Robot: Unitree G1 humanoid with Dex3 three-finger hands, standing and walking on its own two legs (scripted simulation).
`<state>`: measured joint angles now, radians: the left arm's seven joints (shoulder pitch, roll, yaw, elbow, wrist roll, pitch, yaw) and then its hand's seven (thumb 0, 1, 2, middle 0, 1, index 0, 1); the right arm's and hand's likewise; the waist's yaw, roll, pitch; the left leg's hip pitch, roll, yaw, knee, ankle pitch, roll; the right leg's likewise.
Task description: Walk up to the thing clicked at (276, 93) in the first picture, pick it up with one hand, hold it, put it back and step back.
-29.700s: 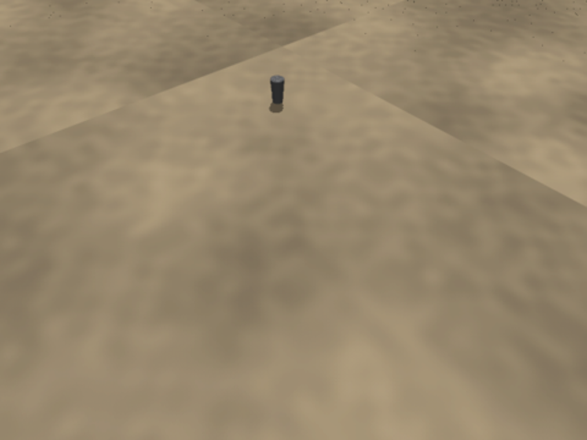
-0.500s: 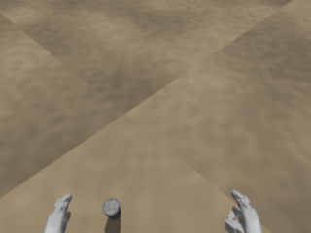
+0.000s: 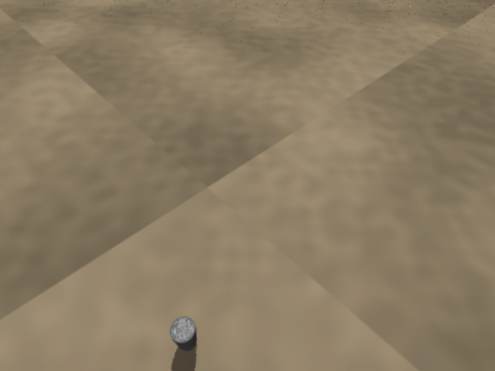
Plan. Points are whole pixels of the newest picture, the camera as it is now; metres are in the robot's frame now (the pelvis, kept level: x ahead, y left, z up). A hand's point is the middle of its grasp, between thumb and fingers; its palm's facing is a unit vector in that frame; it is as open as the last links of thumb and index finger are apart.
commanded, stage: stand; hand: left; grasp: from the side
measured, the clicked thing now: (185, 335) +0.38 +0.21 -0.69
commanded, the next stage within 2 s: step back in 1.82 s
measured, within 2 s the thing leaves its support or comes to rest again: neither
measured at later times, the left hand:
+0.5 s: hand out of the picture +0.03 +0.24 -0.14, palm faces +0.00 -0.94 -0.35, open 7.4 cm
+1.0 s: hand out of the picture +0.07 +0.23 -0.14, palm faces -0.02 -0.94 -0.33, open 7.4 cm
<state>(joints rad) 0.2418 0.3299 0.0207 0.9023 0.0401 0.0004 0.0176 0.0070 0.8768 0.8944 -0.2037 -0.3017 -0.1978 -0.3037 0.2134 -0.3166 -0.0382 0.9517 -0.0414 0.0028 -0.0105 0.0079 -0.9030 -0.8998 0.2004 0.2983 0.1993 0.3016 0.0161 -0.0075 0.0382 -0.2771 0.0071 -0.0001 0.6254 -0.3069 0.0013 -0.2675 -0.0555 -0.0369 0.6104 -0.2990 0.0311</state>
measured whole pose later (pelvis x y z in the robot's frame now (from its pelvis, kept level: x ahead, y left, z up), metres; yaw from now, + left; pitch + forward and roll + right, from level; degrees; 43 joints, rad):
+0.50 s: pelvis -0.01 +0.00 +0.02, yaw +0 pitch -4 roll +0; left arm 0.16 0.32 0.01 1.15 0.03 -0.01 0.01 0.00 0.91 0.90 -0.20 -0.30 -0.20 -0.30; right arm 0.15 -0.32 -0.02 1.12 -0.02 0.01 0.00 0.00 -0.90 -0.90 0.20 0.30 0.20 0.30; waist 0.02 0.02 0.06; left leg -0.13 0.00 0.00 0.38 -0.17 -0.01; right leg -0.13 -0.05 -0.04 0.38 -0.17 0.03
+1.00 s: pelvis +0.01 -0.01 +0.02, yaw -1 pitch -3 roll +0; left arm 0.11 0.32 0.01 1.17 0.02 -0.01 0.00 0.00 0.91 0.90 -0.20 -0.30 -0.20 -0.30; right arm 0.13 -0.33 -0.01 1.15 -0.02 0.00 -0.01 0.00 -0.90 -0.90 0.20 0.30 0.20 0.30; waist 0.01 0.02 0.06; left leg -0.11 0.02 0.01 0.33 -0.17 -0.01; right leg -0.11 -0.04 -0.04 0.33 -0.17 0.02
